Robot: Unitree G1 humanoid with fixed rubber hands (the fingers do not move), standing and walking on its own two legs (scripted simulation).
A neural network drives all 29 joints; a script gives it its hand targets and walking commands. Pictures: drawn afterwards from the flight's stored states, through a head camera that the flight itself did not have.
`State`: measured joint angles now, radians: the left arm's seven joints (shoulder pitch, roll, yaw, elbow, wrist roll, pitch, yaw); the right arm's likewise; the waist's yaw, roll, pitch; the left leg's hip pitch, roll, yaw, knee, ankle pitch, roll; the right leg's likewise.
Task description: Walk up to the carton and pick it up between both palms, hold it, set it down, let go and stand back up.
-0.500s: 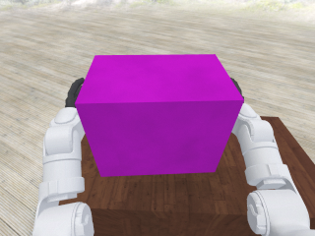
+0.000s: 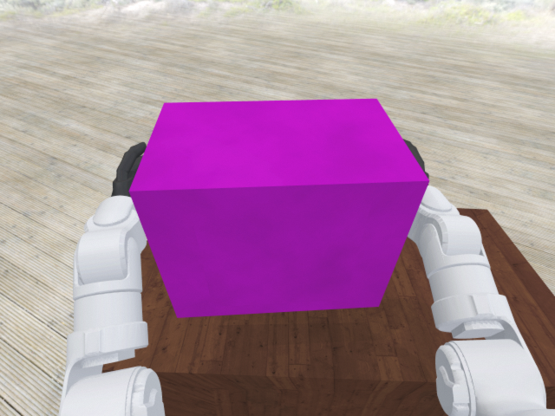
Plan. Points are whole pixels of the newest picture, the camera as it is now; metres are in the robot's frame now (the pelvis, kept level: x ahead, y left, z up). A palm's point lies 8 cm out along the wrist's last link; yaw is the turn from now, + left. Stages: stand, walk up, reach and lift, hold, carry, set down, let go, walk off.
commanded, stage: hold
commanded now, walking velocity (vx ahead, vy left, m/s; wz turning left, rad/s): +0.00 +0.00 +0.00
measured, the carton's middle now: (276, 209) +0.35 +0.00 +0.18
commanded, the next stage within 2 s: set down in 0.70 s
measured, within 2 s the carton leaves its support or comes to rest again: neither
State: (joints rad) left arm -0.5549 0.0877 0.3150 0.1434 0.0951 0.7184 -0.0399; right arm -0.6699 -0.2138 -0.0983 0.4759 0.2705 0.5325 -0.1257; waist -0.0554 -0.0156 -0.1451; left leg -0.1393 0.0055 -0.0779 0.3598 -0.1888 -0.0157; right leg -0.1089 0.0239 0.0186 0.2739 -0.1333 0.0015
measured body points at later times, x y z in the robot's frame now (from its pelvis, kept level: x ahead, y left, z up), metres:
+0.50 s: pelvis -0.01 +0.00 +0.00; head -0.07 +0.01 +0.45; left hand +0.36 +0.19 +0.21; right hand +0.37 -0.20 +0.21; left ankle +0.01 +0.13 -0.75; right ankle +0.01 -0.12 -0.75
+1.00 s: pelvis +0.00 +0.00 +0.00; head -0.07 +0.02 +0.45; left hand +0.37 +0.19 +0.21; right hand +0.36 -0.20 +0.20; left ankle +0.01 +0.13 -0.75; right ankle +0.01 -0.12 -0.75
